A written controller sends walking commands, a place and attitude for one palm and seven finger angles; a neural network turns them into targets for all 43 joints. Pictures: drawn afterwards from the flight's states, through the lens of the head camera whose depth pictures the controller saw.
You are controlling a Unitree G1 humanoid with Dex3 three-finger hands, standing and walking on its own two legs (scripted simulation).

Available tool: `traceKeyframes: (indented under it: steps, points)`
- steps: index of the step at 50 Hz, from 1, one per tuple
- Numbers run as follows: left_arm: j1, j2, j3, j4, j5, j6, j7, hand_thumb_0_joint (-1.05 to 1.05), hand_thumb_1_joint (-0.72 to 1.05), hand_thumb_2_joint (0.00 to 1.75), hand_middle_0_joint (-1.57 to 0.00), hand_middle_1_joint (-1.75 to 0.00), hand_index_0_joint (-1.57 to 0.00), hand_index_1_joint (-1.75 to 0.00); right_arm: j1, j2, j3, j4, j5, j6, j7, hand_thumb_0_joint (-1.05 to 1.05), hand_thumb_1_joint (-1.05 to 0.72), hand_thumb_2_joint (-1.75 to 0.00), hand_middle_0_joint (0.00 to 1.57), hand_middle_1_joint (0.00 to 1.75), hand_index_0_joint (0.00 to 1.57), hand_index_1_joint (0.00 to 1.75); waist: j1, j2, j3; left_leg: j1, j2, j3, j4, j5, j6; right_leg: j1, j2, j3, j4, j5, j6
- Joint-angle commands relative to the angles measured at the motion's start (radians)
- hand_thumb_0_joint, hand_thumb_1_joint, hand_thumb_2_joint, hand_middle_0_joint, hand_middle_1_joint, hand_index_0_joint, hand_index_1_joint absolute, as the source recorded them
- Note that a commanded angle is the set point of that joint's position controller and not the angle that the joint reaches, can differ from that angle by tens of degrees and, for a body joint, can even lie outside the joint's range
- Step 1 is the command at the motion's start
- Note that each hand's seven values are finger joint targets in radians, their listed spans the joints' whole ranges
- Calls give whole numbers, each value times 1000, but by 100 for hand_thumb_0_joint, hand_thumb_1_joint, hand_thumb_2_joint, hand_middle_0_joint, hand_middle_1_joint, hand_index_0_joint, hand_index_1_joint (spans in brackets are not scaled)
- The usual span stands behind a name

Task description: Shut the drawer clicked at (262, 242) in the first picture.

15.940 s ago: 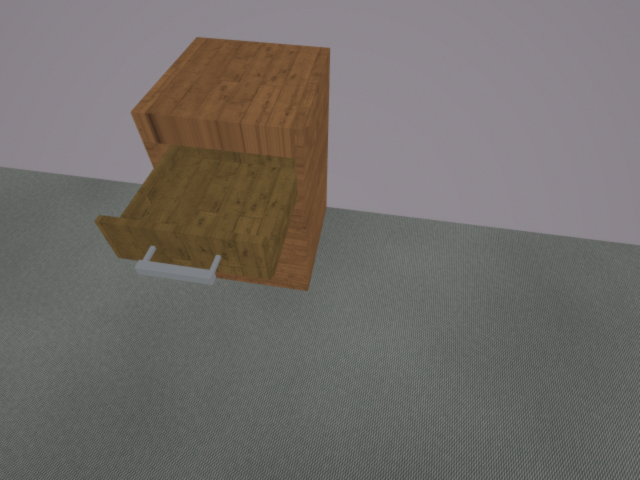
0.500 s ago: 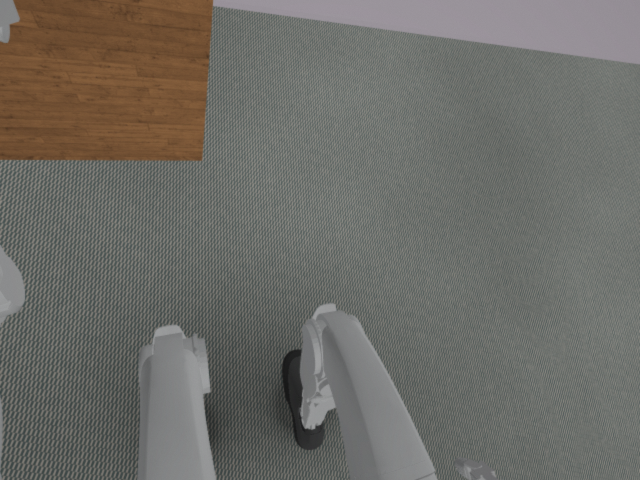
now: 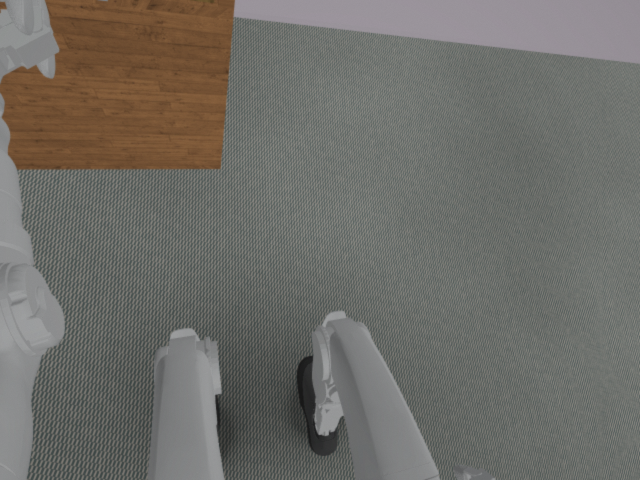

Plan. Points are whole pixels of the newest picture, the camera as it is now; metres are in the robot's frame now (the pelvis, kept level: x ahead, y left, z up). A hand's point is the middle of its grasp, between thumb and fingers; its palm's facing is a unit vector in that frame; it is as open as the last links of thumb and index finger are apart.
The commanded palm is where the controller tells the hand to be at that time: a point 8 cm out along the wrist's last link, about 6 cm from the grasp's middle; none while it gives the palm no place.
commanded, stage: pull the fist back off the drawer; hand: left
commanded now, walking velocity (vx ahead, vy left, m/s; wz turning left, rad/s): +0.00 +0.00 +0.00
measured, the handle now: out of the picture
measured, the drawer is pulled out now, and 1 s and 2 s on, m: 0.00 0.00 0.00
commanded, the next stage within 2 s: draw the hand back to the body in 0.12 s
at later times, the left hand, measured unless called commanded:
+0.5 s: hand out of the picture +0.47 +0.24 +0.12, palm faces +0.04 -1.00 -0.08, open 3.3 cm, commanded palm +0.45 +0.27 +0.14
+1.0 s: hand out of the picture +0.34 +0.25 +0.27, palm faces +0.35 -0.89 -0.31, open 3.3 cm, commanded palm +0.30 +0.29 +0.30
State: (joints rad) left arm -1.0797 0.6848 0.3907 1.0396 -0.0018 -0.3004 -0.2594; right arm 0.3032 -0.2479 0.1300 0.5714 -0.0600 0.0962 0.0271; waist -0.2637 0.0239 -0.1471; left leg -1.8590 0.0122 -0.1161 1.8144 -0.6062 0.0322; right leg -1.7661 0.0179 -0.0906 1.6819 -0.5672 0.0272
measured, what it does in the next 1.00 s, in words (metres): rises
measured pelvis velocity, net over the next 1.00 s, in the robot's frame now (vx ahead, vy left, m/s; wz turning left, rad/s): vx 0.09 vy -0.01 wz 0.13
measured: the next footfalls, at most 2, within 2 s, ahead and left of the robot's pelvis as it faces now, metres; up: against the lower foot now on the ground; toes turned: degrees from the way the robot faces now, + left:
none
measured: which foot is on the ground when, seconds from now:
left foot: down 0.00-1.00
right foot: down 0.00-1.00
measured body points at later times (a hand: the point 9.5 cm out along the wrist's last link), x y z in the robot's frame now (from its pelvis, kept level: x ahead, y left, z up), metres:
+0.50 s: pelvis +0.05 -0.01 +0.09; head +0.23 +0.03 +0.50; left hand +0.46 +0.29 +0.12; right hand +0.17 -0.25 -0.04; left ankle +0.07 +0.10 -0.48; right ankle +0.10 -0.14 -0.48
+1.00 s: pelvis +0.09 -0.01 +0.22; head +0.12 +0.00 +0.67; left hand +0.32 +0.30 +0.29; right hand +0.29 -0.22 +0.14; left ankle +0.07 +0.10 -0.48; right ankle +0.10 -0.15 -0.48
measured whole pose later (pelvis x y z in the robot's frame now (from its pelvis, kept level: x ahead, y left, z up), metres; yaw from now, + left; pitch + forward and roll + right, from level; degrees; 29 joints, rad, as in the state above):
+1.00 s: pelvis +0.09 -0.01 +0.22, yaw +7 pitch +10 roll -2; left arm 0.18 0.34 0.15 0.00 -0.08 -0.01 0.11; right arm 0.26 -0.22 0.05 0.42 0.05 0.05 -0.10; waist -0.02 0.04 -0.13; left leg -0.60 0.00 -0.04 0.88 -0.45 0.01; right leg -0.56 -0.01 -0.03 0.82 -0.44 0.02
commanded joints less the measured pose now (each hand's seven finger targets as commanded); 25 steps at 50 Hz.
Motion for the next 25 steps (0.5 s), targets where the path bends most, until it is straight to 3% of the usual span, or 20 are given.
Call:
traceKeyframes:
  steps: [1,5,9,11,14,16,17,19,21,23,25]
  points:
    - [-321,162,33,-303,-36,-73,15,0,90,90,-140,-160,-140,-160,175,-253,-105,-43,5,9,-5,0,-90,-90,20,30,20,30,29,360,-676,774,33,-72,-307,224,-22,190,23,-18,-161,144,-79]
    - [-314,117,22,-290,-45,-89,28,0,90,90,-140,-160,-140,-160,167,-240,-113,-35,7,13,-3,0,-90,-90,20,30,20,30,12,303,-618,727,31,-50,-289,258,-13,214,24,-10,-179,159,-71]
    - [-285,147,63,-224,-44,-123,33,0,90,90,-140,-160,-140,-160,167,-232,-111,-35,4,16,-9,0,-90,-90,20,30,20,30,16,231,-590,650,25,-17,-260,292,-2,268,29,-1,-183,168,-68]
    - [-258,152,73,-221,-41,-144,25,0,90,90,-140,-160,-140,-160,162,-227,-113,-42,2,20,-7,0,-90,-90,20,30,20,30,30,238,-610,647,23,-5,-247,329,-3,286,28,1,-175,183,-69]
    - [-64,189,117,-492,-80,-146,-7,0,90,90,-140,-160,-140,-160,132,-226,-133,-113,26,37,5,0,-90,-90,20,30,20,30,140,338,-845,866,24,5,-321,498,-20,457,26,21,-218,280,-77]
    - [83,164,109,-681,-121,-109,-27,0,90,90,-140,-160,-140,-160,110,-217,-149,-150,53,41,11,0,-90,-90,20,30,20,30,174,329,-939,981,26,6,-377,598,-27,574,26,26,-267,361,-74]
    - [139,121,82,-774,-147,-80,-36,0,90,90,-140,-160,-140,-160,99,-210,-157,-164,67,37,13,0,-90,-90,20,30,20,30,173,309,-946,1010,24,13,-398,622,-23,623,27,28,-297,398,-69]
    - [265,77,68,-849,-189,-12,-42,0,90,90,-140,-160,-140,-160,88,-206,-163,-173,90,26,10,0,-90,-90,20,30,20,30,167,230,-883,1005,23,18,-444,603,-15,688,26,25,-355,423,-59]
    - [329,69,88,-915,-227,39,-31,0,90,90,-140,-160,-140,-160,68,-195,-165,-172,104,4,-8,0,-90,-90,20,30,20,30,160,124,-799,935,16,35,-481,518,2,781,26,34,-410,430,-44]
    - [370,33,78,-980,-252,50,-8,0,90,90,-140,-160,-140,-160,49,-178,-162,-164,112,-31,-28,0,-90,-90,20,30,20,30,155,103,-748,930,11,48,-512,486,8,832,22,45,-455,436,-38]
    - [440,-41,36,-974,-264,39,11,0,90,90,-140,-160,-140,-160,38,-167,-165,-141,112,-63,-40,0,-90,-90,20,30,20,30,145,96,-658,951,6,61,-549,459,4,836,18,43,-503,412,-31]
